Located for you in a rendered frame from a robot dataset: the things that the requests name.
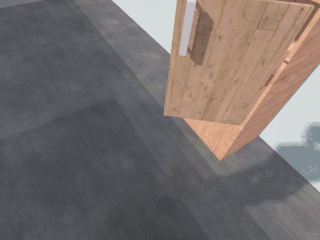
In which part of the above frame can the cupboard door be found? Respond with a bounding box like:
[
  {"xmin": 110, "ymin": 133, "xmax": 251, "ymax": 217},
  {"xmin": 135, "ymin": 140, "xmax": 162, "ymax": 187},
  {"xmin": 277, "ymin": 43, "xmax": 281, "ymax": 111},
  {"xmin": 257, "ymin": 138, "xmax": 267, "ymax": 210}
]
[{"xmin": 163, "ymin": 0, "xmax": 315, "ymax": 125}]

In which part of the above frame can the handle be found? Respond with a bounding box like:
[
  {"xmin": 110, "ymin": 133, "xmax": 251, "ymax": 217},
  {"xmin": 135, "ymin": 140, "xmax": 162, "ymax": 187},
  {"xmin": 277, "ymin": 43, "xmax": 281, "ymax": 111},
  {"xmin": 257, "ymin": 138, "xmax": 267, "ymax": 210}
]
[{"xmin": 179, "ymin": 0, "xmax": 196, "ymax": 56}]

